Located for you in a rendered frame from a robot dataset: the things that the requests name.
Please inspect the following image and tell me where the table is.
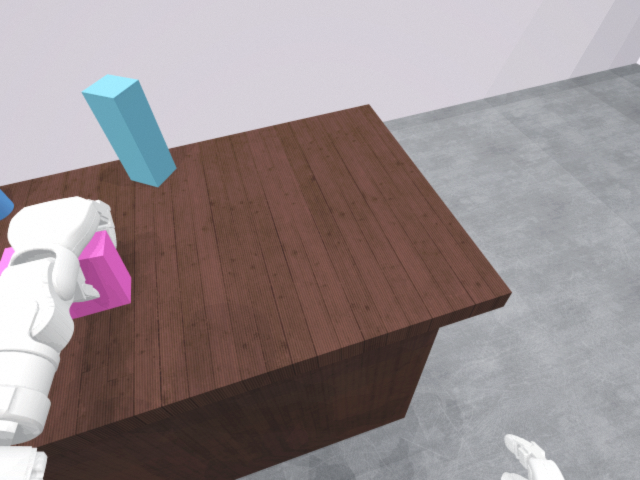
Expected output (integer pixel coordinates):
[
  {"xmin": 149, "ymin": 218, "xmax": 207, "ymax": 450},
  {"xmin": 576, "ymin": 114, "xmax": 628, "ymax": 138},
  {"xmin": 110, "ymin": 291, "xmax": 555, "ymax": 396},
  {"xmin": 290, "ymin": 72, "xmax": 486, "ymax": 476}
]
[{"xmin": 0, "ymin": 104, "xmax": 512, "ymax": 480}]

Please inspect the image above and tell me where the right robot hand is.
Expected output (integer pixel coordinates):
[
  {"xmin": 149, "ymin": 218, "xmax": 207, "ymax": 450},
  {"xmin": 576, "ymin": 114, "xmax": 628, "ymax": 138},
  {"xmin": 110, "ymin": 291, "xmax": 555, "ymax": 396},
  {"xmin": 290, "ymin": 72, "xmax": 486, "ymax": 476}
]
[{"xmin": 501, "ymin": 434, "xmax": 564, "ymax": 480}]

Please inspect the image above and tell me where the robot left upper arm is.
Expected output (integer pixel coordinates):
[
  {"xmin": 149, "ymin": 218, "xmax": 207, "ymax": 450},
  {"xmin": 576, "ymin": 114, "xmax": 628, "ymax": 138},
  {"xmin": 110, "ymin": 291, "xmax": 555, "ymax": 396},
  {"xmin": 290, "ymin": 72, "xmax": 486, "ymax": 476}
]
[{"xmin": 0, "ymin": 446, "xmax": 47, "ymax": 480}]

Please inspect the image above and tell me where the left robot hand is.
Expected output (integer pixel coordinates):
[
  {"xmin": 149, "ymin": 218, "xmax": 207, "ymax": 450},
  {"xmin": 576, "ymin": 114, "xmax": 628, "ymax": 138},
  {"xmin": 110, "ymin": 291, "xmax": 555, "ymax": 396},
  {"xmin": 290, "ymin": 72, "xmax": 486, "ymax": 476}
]
[{"xmin": 8, "ymin": 196, "xmax": 117, "ymax": 303}]

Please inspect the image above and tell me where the sponge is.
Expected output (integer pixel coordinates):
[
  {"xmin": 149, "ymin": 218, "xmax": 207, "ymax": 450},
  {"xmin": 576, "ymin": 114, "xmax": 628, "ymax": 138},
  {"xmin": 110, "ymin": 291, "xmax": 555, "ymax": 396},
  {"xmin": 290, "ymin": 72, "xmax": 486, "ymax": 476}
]
[{"xmin": 0, "ymin": 230, "xmax": 131, "ymax": 319}]

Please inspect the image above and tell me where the robot left forearm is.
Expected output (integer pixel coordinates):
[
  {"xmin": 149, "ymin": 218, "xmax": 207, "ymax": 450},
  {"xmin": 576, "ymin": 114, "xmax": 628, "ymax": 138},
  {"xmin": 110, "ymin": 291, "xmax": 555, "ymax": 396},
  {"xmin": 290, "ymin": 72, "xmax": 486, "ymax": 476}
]
[{"xmin": 0, "ymin": 243, "xmax": 80, "ymax": 446}]

